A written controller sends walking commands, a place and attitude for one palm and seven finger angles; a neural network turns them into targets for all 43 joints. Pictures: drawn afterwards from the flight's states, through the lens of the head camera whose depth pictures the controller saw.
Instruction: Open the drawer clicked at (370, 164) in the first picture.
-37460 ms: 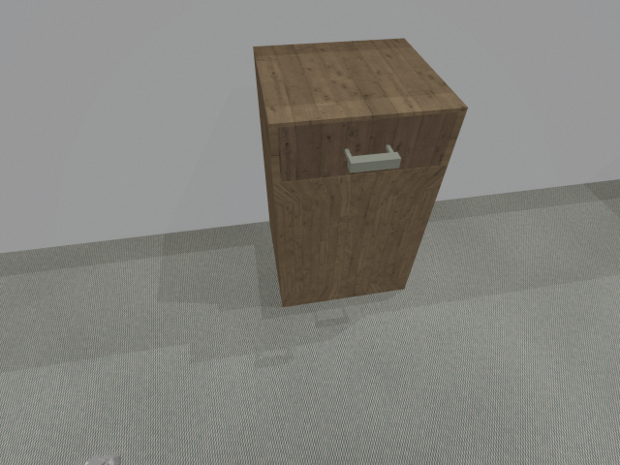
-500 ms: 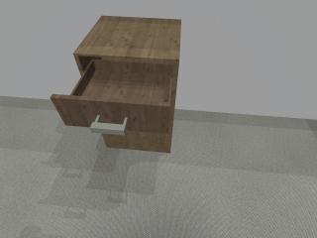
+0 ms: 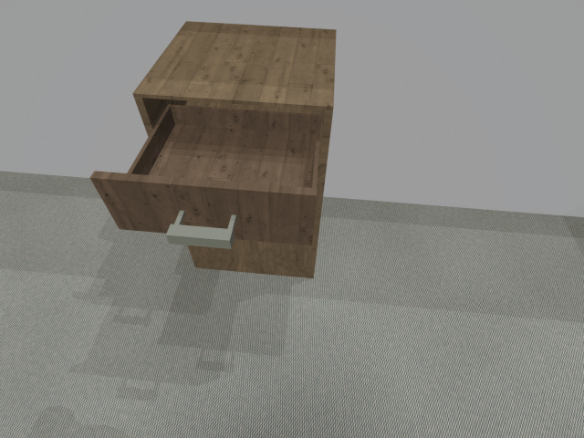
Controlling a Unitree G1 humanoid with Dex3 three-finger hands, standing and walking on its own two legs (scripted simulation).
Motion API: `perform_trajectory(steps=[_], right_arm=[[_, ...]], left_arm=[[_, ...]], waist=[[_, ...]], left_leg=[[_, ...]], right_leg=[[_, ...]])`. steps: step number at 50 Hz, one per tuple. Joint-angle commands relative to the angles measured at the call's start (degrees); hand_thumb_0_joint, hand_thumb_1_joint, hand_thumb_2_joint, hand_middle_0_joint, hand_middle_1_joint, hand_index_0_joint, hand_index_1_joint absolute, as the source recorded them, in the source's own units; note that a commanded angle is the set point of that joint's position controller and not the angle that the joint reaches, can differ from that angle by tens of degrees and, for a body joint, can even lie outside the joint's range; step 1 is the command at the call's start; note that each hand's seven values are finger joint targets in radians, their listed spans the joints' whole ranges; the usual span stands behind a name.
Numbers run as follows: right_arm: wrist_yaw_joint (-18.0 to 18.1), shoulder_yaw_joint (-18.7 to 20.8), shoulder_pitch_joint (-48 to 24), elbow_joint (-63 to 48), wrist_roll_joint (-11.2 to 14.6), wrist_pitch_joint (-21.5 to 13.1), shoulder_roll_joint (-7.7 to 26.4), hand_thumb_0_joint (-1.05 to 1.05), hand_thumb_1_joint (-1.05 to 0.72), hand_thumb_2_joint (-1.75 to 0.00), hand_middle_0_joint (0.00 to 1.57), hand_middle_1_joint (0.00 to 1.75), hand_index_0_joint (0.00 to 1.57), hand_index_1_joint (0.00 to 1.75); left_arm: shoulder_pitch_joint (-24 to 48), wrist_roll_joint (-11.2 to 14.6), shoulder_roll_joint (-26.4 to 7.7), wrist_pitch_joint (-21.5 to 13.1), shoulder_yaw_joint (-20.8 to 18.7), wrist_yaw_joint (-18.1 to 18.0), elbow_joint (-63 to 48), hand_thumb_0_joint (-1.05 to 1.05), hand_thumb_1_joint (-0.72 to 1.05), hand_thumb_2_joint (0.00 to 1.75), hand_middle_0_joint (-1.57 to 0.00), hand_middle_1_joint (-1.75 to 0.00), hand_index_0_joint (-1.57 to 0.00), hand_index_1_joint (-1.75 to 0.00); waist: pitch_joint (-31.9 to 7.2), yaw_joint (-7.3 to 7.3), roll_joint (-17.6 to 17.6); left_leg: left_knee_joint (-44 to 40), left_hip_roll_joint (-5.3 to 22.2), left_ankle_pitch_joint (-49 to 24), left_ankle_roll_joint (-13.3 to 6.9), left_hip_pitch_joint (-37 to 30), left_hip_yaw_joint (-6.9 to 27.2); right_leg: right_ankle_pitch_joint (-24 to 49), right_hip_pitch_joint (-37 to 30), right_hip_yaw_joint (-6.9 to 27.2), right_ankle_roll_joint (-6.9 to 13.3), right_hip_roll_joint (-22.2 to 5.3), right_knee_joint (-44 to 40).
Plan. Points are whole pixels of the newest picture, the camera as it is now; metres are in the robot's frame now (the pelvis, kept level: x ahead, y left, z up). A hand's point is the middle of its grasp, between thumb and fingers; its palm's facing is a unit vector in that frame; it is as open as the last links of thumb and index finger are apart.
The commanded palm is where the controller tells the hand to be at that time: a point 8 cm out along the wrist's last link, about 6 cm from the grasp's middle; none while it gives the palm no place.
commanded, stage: look to check the result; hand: left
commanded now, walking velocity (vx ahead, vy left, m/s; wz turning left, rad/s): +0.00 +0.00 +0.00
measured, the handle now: (204, 227) +0.50 +0.21 -0.08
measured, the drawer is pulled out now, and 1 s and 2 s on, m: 0.29 0.29 0.29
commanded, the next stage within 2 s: stand and wait in 0.36 s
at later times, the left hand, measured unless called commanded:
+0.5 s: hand out of the picture +0.00 +0.15 -0.18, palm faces +0.05 -0.99 -0.16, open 7.4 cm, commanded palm none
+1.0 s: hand out of the picture +0.00 +0.15 -0.17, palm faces +0.05 -0.98 -0.17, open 7.4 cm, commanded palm none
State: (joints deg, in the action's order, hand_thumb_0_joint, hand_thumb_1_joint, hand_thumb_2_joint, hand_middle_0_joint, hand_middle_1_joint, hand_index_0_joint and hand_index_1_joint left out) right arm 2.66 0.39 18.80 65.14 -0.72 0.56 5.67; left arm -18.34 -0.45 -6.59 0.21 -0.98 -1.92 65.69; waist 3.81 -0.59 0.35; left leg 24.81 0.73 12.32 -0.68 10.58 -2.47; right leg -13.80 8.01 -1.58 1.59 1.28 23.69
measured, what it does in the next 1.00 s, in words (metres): stands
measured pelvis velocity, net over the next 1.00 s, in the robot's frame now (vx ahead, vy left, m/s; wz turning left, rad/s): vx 0.03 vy -0.01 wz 0.00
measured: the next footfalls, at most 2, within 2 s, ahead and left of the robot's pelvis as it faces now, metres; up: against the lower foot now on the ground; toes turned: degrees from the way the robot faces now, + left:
none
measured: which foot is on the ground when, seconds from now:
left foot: down 0.00-1.00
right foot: down 0.00-1.00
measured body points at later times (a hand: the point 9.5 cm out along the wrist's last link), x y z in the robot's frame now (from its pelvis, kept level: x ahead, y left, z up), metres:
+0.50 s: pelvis +0.02 +0.00 +0.00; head +0.04 -0.01 +0.45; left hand +0.00 +0.20 -0.16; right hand -0.01 -0.20 -0.16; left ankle +0.01 +0.11 -0.74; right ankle -0.01 -0.10 -0.74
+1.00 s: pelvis +0.03 -0.01 +0.00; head +0.05 -0.02 +0.45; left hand +0.00 +0.20 -0.16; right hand +0.00 -0.21 -0.17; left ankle +0.01 +0.11 -0.74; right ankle -0.01 -0.10 -0.74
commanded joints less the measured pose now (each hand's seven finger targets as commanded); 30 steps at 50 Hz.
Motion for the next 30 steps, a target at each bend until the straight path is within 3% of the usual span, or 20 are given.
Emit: perform_trajectory(steps=[1,30], right_arm=[[0.4,0.5,5.3,-0.8,0.2,-0.7,4.2,0.00,-0.90,-0.90,0.20,0.30,0.20,0.30],[0.5,0.5,4.0,-0.1,0.3,-1.0,4.3,0.00,-0.90,-0.90,0.20,0.30,0.20,0.30]], left_arm=[[-4.8,0.0,-4.4,-0.6,-0.6,-0.5,-0.8,0.00,0.90,0.90,-0.20,-0.30,-0.20,-0.30],[-4.0,0.1,-4.5,-0.9,-1.0,-0.7,-0.7,0.00,0.90,0.90,-0.20,-0.30,-0.20,-0.30]], waist=[[2.9,0.17,0.4],[1.7,0.31,0.0]], left_leg=[[-4.6,4.6,-3.0,-1.7,-0.4,5.0],[-4.2,4.6,-9.2,-1.5,-2.6,4.5]], right_leg=[[3.3,4.4,4.8,1.5,-5.4,-5.6],[9.9,1.2,4.2,1.1,-6.0,-5.4]])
